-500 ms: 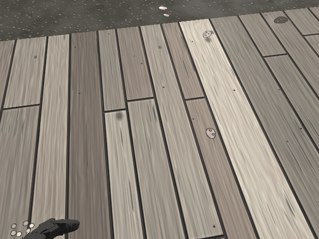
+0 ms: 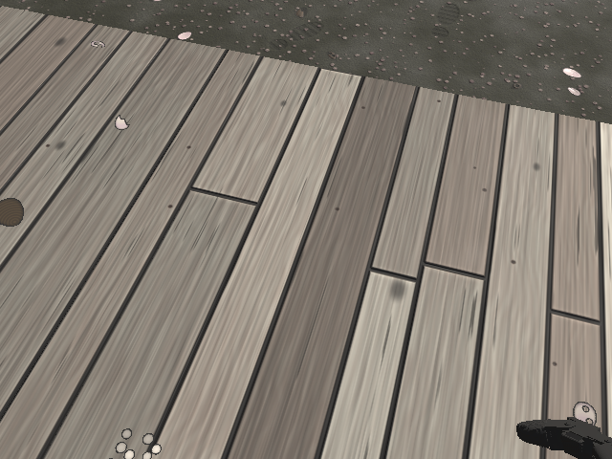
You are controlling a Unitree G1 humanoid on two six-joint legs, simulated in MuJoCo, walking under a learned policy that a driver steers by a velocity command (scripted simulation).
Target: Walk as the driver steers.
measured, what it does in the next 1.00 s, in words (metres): walks ahead: right foot, then left foot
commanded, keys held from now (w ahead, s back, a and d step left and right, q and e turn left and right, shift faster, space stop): w+q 0.04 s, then w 0.72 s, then e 0.24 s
